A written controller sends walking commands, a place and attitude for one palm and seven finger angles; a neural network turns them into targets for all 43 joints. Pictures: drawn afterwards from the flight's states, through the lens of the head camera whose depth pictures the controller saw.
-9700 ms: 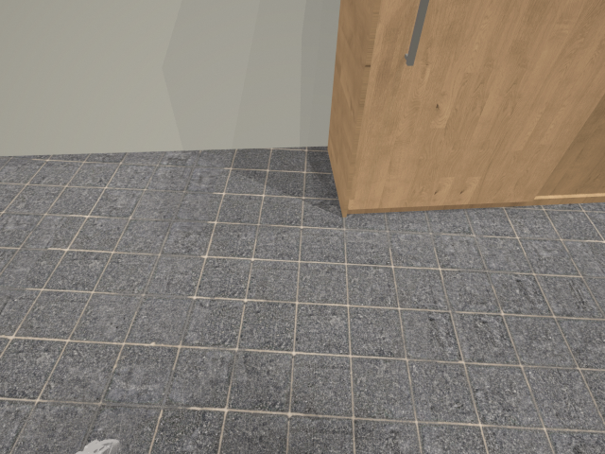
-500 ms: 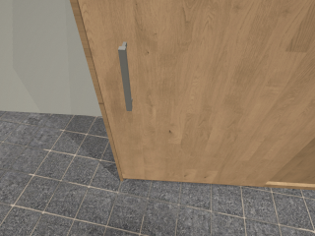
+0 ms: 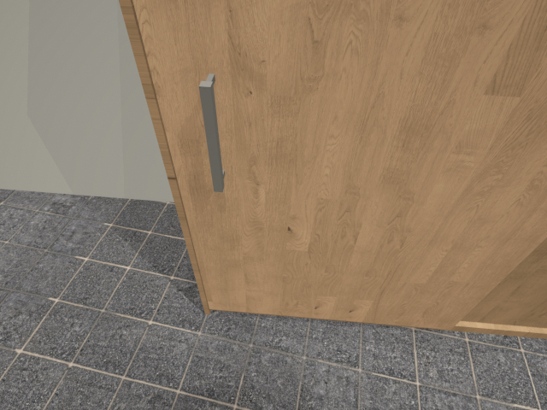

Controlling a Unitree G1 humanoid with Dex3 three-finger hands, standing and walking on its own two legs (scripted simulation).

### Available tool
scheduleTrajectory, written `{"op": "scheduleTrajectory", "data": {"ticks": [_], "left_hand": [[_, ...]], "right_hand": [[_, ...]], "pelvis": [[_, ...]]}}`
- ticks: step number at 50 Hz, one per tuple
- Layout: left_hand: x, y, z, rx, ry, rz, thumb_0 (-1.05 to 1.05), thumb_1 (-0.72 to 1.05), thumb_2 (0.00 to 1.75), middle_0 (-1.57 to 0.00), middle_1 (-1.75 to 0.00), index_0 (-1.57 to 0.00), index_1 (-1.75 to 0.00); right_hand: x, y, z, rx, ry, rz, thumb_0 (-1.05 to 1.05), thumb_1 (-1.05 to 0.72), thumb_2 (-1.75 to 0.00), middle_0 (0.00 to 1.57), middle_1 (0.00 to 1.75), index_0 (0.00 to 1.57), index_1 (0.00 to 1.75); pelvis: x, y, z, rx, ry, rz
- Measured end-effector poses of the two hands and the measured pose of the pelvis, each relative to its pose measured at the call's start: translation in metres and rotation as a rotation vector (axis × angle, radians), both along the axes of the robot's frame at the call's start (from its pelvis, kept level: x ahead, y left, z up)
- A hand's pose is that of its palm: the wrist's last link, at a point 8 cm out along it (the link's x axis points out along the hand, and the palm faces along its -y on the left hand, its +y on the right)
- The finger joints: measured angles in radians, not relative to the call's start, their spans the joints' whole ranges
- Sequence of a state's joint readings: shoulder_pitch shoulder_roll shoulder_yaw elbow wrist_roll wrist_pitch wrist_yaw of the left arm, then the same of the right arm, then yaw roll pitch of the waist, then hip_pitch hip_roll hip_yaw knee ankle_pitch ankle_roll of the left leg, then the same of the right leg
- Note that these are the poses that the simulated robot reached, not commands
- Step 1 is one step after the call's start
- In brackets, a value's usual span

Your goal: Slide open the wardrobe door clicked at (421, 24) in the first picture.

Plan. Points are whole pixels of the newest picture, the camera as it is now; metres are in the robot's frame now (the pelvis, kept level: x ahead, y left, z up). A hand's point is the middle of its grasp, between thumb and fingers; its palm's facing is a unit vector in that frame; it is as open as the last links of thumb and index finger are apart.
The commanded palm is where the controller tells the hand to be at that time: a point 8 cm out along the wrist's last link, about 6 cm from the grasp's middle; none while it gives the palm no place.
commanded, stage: look again from close up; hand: left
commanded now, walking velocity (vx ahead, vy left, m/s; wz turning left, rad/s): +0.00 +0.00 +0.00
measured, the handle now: (215, 138) +0.57 +0.16 +0.09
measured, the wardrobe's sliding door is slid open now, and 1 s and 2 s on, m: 0.00 0.00 0.00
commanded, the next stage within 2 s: shuffle to correct the standing spot in 0.82 s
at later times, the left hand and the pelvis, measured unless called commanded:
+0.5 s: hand out of the picture -0.02 +0.15 -0.18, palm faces +0.06 -0.99 -0.14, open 7.4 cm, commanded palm none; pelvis -0.01 +0.00 +0.00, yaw +0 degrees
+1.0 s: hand out of the picture -0.01 +0.16 -0.18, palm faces +0.06 -0.99 -0.15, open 7.4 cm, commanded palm none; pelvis +0.01 +0.00 +0.00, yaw +0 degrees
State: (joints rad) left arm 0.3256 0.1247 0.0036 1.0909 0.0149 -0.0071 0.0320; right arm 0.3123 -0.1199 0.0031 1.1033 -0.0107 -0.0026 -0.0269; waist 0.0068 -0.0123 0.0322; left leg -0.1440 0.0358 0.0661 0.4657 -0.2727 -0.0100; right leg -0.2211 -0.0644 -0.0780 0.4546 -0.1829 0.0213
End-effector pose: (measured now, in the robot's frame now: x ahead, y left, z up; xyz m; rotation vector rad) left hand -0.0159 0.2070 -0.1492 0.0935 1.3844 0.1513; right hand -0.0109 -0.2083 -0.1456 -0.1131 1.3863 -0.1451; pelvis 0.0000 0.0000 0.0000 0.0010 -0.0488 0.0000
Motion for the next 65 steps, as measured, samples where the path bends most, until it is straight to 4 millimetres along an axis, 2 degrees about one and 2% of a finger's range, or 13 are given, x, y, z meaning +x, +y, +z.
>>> {"op": "scheduleTrajectory", "data": {"ticks": [13, 20, 34, 49, 57, 62, 65], "left_hand": [[-0.009, -0.002, -0.001, -0.009, 0.009, 0.012, 0.01, 0.91, 0.90, -0.20, -0.30, -0.20, -0.30], [-0.013, -0.002, -0.002, -0.016, 0.021, 0.015, 0.01, 0.90, 0.90, -0.20, -0.30, -0.20, -0.30], [-0.007, 0.000, -0.002, -0.017, 0.023, 0.009, 0.01, 0.90, 0.90, -0.20, -0.30, -0.20, -0.30], [0.002, 0.003, -0.001, -0.007, 0.020, 0.005, 0.01, 0.91, 0.90, -0.20, -0.30, -0.20, -0.30], [0.006, 0.005, -0.007, -0.018, 0.027, 0.036, 0.01, 0.91, 0.90, -0.20, -0.30, -0.20, -0.30], [0.008, 0.011, -0.015, -0.039, 0.057, 0.065, 0.01, 0.90, 0.90, -0.20, -0.30, -0.20, -0.30], [0.016, 0.017, -0.017, -0.046, 0.088, 0.049, 0.01, 0.90, 0.90, -0.20, -0.30, -0.20, -0.30]], "right_hand": [[-0.022, 0.006, 0.001, 0.011, 0.046, -0.005, 0.01, -0.91, -0.90, 0.20, 0.30, 0.20, 0.30], [-0.026, 0.008, 0.001, 0.010, 0.058, -0.010, 0.01, -0.91, -0.90, 0.20, 0.30, 0.20, 0.30], [-0.011, 0.013, 0.000, 0.013, 0.028, -0.008, 0.01, -0.91, -0.90, 0.20, 0.30, 0.20, 0.30], [-0.002, 0.010, 0.000, 0.006, 0.025, -0.002, 0.01, -0.92, -0.90, 0.20, 0.30, 0.20, 0.30], [-0.001, 0.010, -0.003, 0.003, 0.064, 0.004, 0.01, -0.91, -0.90, 0.20, 0.30, 0.20, 0.30], [0.007, 0.016, -0.002, -0.018, 0.082, 0.001, 0.01, -0.91, -0.90, 0.20, 0.30, 0.20, 0.30], [0.014, 0.023, -0.001, -0.027, 0.071, -0.019, 0.01, -0.91, -0.90, 0.20, 0.30, 0.20, 0.30]], "pelvis": [[-0.006, -0.001, 0.000, -0.001, 0.008, 0.007], [-0.006, 0.002, -0.001, -0.001, 0.013, 0.006], [-0.002, 0.005, -0.001, -0.001, 0.016, -0.001], [0.005, 0.005, 0.000, 0.000, 0.016, -0.001], [0.021, 0.007, -0.006, -0.008, 0.024, 0.005], [0.038, 0.017, -0.010, -0.014, 0.032, 0.009], [0.051, 0.023, -0.012, -0.009, 0.032, -0.008]]}}
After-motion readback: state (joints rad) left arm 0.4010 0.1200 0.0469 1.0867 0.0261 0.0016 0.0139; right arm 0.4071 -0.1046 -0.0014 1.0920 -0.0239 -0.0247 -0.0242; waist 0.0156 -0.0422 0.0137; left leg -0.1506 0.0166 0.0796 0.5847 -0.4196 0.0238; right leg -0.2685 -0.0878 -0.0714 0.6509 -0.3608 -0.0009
